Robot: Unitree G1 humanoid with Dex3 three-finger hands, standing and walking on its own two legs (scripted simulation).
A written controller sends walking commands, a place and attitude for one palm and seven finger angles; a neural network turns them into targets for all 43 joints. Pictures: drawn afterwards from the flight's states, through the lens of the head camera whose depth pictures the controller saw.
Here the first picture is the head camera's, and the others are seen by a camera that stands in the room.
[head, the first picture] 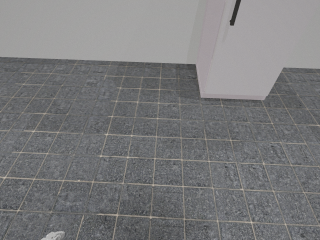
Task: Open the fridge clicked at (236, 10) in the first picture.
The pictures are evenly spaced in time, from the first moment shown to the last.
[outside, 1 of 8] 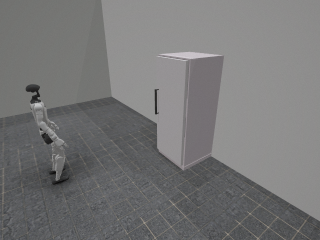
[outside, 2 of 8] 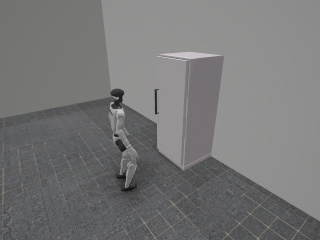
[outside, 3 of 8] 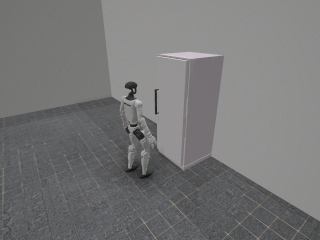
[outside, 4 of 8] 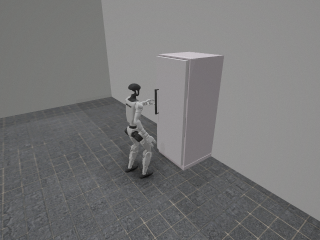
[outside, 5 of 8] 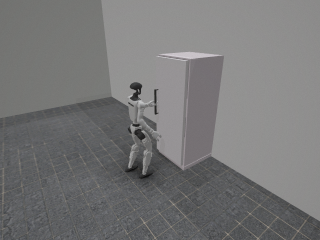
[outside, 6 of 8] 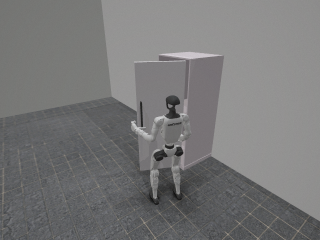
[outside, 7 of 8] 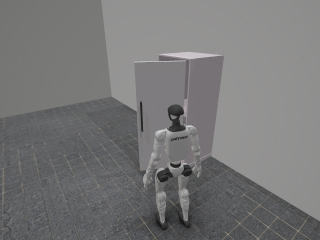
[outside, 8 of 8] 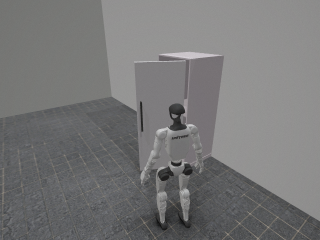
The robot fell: no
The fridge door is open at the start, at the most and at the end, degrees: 0 69 64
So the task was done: yes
